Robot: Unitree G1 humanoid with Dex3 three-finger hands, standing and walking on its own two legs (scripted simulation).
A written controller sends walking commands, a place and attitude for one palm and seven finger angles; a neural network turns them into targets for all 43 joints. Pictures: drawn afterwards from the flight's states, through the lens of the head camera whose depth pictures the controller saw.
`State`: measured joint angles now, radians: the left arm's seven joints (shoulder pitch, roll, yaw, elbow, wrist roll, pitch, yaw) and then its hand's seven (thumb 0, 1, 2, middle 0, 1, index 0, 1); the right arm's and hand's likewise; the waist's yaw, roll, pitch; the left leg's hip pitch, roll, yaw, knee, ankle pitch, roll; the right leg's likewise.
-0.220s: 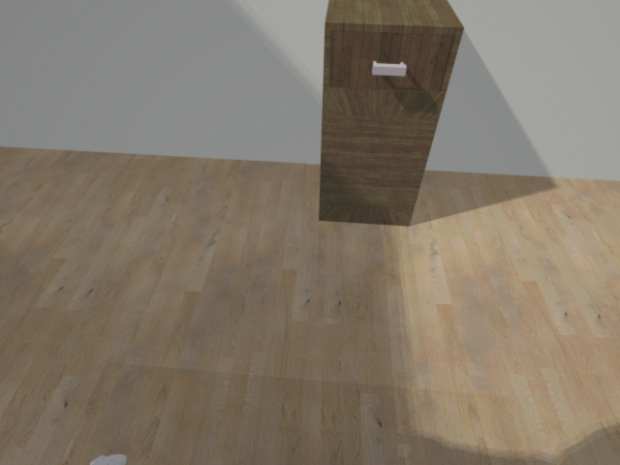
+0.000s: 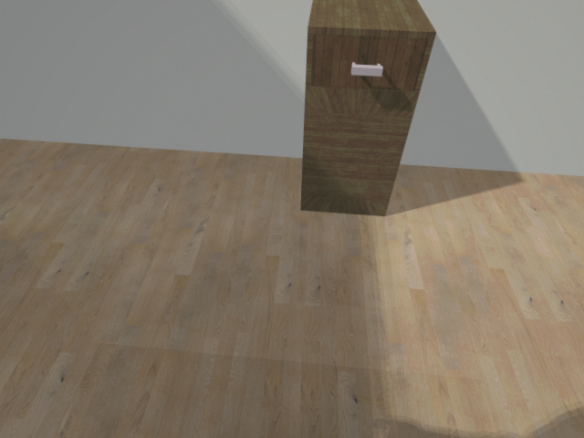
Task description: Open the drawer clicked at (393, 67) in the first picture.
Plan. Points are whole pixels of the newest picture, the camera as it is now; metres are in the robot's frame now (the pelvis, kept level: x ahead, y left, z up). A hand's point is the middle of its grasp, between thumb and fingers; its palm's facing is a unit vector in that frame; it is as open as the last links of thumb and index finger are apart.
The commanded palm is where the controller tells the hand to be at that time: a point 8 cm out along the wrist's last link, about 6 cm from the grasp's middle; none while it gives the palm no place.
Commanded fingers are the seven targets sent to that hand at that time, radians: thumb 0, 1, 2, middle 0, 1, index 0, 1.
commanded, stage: stand and wait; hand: left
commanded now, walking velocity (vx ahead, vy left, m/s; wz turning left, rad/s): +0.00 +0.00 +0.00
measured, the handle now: (366, 67) +1.30 -0.19 -0.02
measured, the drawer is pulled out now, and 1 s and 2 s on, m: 0.00 0.00 0.00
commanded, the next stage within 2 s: look at it before walking up in 0.60 s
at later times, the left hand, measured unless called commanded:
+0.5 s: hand out of the picture +0.05 +0.25 -0.15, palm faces -0.02 -0.94 -0.34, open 7.4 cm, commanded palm none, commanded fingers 0.00 0.90 0.90 -0.20 -0.30 -0.20 -0.30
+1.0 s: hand out of the picture +0.08 +0.24 -0.15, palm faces -0.03 -0.94 -0.33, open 7.4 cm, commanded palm none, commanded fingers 0.00 0.90 0.90 -0.20 -0.30 -0.20 -0.30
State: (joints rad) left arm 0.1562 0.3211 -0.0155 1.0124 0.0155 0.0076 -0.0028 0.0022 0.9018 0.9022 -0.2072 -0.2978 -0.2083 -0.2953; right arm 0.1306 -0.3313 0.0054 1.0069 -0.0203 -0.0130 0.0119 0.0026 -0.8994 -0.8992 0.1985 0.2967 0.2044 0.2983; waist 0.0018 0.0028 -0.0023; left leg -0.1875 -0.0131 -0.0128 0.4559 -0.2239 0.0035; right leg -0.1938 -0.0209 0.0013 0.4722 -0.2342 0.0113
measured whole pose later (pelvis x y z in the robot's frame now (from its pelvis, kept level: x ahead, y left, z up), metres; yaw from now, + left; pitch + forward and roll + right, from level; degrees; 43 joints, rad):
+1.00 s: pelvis +0.00 +0.00 +0.01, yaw +0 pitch -2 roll +0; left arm 0.14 0.34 -0.01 1.09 0.02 0.00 0.00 0.00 0.90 0.90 -0.21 -0.30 -0.21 -0.30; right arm 0.12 -0.34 0.00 1.10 -0.01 -0.02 0.01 0.00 -0.90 -0.90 0.20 0.30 0.20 0.30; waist 0.00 -0.01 0.02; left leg -0.16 0.00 -0.01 0.38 -0.19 0.00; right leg -0.16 -0.01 0.00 0.39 -0.19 0.01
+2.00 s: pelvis +0.05 -0.04 +0.01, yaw -19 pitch +2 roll +1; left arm 0.44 0.15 0.04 1.01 0.02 -0.03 -0.01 0.00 0.90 0.90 -0.21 -0.30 -0.21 -0.30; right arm 0.17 -0.25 -0.07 0.95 -0.03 0.00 0.02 0.00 -0.90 -0.90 0.19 0.30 0.20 0.30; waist 0.04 0.02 0.02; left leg -0.57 0.08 0.00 1.04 -0.20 -0.07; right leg -0.16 0.09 0.12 0.36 -0.21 -0.07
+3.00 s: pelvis +0.43 -0.14 -0.02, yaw -56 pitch -1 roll -1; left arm 0.23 0.20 0.08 0.97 0.01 -0.03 0.00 -0.02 0.93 0.90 -0.21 -0.30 -0.21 -0.30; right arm 0.40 -0.11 -0.04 1.04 -0.02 -0.01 -0.01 0.01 -0.90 -0.90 0.20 0.30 0.20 0.30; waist -0.02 -0.01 0.07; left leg -0.43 0.14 0.06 1.36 -0.35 -0.05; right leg -0.24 0.11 -0.14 0.58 -0.32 -0.13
